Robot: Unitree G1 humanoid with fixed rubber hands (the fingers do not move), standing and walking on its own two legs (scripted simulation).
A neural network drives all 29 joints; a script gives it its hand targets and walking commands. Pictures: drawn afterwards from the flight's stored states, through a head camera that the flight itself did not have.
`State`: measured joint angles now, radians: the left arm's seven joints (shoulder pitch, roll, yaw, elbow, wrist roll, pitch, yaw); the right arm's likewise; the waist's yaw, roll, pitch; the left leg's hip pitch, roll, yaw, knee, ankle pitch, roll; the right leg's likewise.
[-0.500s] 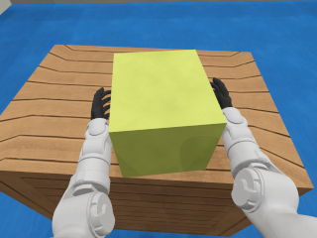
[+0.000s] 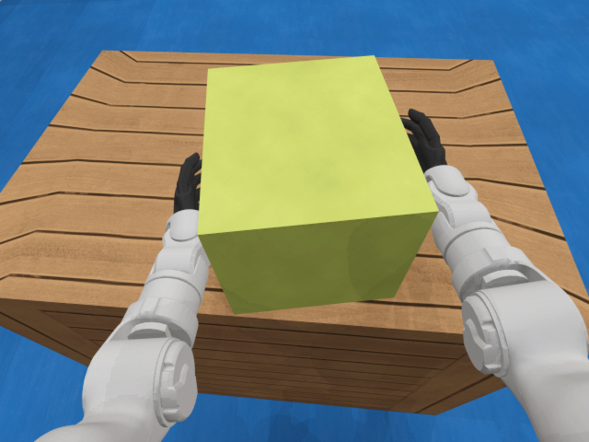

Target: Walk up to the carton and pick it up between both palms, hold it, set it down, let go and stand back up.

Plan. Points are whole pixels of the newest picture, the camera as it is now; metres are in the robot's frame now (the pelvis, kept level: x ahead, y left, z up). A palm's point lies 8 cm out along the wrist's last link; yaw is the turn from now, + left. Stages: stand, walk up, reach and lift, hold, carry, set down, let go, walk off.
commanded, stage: set down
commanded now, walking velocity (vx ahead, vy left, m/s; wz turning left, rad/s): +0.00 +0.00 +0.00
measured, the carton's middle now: (303, 186) +0.45 +0.05 +0.08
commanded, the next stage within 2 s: none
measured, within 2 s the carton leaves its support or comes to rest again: neither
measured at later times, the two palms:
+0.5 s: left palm (173, 250) +0.35 +0.21 +0.05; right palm (477, 206) +0.43 -0.18 +0.08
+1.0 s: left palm (143, 297) +0.28 +0.22 +0.07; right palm (515, 273) +0.34 -0.21 +0.07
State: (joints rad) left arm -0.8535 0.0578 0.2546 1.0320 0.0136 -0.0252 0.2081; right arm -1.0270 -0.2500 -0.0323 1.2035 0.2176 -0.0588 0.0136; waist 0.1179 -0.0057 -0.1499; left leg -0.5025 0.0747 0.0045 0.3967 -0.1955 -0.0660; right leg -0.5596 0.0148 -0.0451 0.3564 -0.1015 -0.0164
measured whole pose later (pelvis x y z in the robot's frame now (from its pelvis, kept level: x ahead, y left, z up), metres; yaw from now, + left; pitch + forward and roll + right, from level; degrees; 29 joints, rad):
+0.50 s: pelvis -0.02 +0.00 +0.00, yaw +0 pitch +16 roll +0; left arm -0.60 0.07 0.19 0.77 -0.05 0.01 0.18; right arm -0.82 -0.37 0.06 1.08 0.36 -0.10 0.07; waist 0.12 0.00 -0.17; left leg -0.50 0.07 0.01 0.40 -0.17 -0.06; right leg -0.56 0.02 -0.04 0.36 -0.07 -0.02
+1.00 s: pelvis -0.03 +0.00 +0.00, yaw +0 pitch +8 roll +0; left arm -0.24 0.07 0.15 0.23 -0.05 0.33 0.18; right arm -0.42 -0.39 0.03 0.69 0.37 0.03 0.12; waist 0.07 -0.02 -0.13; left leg -0.35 0.07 0.01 0.40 -0.18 -0.06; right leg -0.41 0.02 -0.04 0.36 -0.08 -0.02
